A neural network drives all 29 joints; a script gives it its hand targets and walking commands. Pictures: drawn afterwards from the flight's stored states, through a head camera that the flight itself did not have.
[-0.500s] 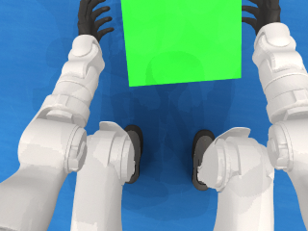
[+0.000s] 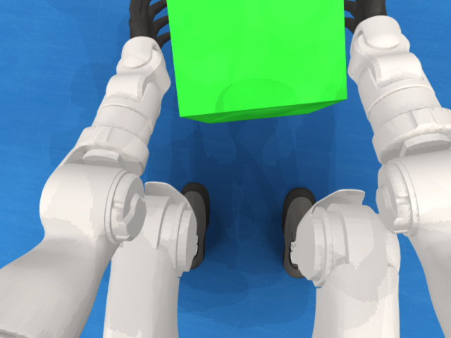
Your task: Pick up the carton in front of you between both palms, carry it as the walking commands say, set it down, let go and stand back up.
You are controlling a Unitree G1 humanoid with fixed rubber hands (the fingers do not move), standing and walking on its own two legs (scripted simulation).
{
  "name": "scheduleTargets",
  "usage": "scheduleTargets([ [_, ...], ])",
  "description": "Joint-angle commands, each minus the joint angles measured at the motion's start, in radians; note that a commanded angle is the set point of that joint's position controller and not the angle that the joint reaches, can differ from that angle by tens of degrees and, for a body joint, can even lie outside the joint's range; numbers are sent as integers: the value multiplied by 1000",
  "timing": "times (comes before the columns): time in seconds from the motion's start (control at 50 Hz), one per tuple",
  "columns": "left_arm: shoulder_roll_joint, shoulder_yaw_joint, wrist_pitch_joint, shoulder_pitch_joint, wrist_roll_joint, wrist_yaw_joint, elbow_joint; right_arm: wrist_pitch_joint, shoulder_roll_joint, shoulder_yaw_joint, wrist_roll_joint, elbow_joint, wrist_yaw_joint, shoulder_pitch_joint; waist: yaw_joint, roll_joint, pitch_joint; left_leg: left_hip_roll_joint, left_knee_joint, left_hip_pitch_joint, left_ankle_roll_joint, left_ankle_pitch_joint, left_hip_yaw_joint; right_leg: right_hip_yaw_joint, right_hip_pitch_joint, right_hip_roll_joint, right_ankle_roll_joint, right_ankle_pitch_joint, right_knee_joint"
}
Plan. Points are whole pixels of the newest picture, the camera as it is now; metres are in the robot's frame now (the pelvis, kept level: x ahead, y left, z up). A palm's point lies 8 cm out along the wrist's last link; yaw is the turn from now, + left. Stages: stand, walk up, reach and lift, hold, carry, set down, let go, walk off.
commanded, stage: reach and lift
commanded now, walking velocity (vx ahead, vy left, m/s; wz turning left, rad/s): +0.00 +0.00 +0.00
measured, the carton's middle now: (254, 54) +0.52 -0.02 -0.24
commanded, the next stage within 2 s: none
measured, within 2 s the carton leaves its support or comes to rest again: leaves its support in 0.02 s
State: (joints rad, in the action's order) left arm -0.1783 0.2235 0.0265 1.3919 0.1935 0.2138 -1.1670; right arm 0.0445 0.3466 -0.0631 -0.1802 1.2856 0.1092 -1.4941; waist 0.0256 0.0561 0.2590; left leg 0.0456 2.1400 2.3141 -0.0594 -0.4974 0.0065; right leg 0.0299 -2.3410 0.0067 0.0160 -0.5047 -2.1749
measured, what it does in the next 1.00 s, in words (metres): rises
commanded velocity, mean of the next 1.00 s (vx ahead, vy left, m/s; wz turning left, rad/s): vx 0.00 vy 0.00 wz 0.00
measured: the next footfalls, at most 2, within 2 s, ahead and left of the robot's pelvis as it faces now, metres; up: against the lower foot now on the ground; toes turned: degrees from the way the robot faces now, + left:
none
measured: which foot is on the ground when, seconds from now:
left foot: down 0.00-1.00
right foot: down 0.00-1.00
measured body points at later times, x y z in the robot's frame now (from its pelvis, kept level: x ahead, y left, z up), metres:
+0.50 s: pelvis +0.01 +0.01 +0.09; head +0.26 -0.03 +0.46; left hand +0.51 +0.11 +0.02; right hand +0.50 -0.19 +0.02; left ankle +0.13 +0.13 -0.33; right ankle +0.12 -0.12 -0.33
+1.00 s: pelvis +0.05 +0.01 +0.22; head +0.22 -0.02 +0.63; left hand +0.48 +0.11 +0.17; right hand +0.46 -0.19 +0.16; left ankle +0.13 +0.13 -0.33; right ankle +0.12 -0.12 -0.33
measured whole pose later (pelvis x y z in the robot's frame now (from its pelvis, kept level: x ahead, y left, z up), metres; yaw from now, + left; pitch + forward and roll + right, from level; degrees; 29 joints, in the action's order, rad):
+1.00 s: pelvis +0.05 +0.01 +0.22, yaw -6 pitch +35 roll +1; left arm 0.12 0.41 0.32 0.66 -0.13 0.09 -0.57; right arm 0.32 -0.01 0.32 0.15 0.66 0.04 -0.71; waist 0.02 0.01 -0.25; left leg 0.07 1.50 1.57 -0.03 -0.53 0.05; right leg 0.06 -1.60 -0.05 -0.02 -0.50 -1.49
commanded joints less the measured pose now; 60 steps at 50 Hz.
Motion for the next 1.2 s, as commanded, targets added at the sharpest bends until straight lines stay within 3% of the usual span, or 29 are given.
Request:
scheduleTargets([
  [0.0,911,-276,3,509,33,-245,290,-15,-933,-178,-45,-347,-209,-473,-27,-131,-1296,118,-97,-579,18,251,-113,-50,737,-111,-1,283,180],
  [0.08,1024,-368,41,501,84,-243,433,14,-1037,-235,-71,-533,-194,-473,-38,-154,-1557,125,-103,-646,7,318,-127,-76,959,-122,-9,396,176],
  [0.14,1055,-423,83,522,69,-255,589,69,-1123,-245,-51,-666,-193,-422,-42,-169,-1669,136,-140,-687,15,294,-127,-85,1030,-139,-16,389,212],
  [0.18,1070,-435,111,523,38,-267,655,110,-1183,-238,-24,-691,-206,-368,-32,-163,-1646,140,-175,-685,21,235,-128,-85,1006,-150,-19,325,249],
  [0.24,1101,-390,160,463,-37,-284,616,164,-1254,-191,32,-614,-240,-284,-2,-152,-1449,141,-239,-617,28,112,-124,-81,862,-155,-21,169,319],
  [0.3,1119,-264,209,376,-162,-301,506,204,-1290,-71,131,-479,-274,-211,22,-143,-1243,138,-309,-540,35,-2,-120,-74,735,-160,-17,21,389],
  [0.36,1158,-204,244,349,-224,-320,460,230,-1281,46,226,-398,-291,-155,-9,-107,-1198,141,-382,-520,33,-40,-107,-71,749,-163,-5,-16,443],
  [0.42,1194,-184,260,328,-259,-334,444,241,-1295,91,266,-388,-304,-140,-20,-83,-1246,146,-439,-581,31,-35,-98,-75,777,-166,0,-15,493],
  [0.52,1242,-210,272,238,-270,-345,449,247,-1336,47,259,-460,-320,-119,-12,-86,-1338,148,-520,-710,27,47,-88,-84,864,-168,-9,76,555],
  [0.64,1291,-330,285,144,-219,-355,519,260,-1386,-73,210,-577,-317,-47,-21,-104,-1433,148,-590,-840,23,132,-74,-78,1015,-174,-24,176,624],
  [0.8,1327,-442,299,5,-177,-361,570,273,-1428,-165,178,-645,-303,96,-25,-89,-1391,147,-703,-982,19,174,-47,-56,1169,-179,-28,232,733],
  [1.18,1334,-426,280,-325,-244,-384,520,253,-1477,-163,233,-654,-290,399,-16,-83,-1068,117,-1075,-1360,50,212,29,20,1552,-151,-16,272,1109],
])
